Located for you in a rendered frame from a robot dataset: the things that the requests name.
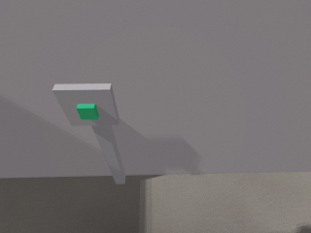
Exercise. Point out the button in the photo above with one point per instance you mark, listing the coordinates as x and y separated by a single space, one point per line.
87 111

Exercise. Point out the panel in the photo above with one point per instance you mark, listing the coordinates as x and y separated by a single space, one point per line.
69 95

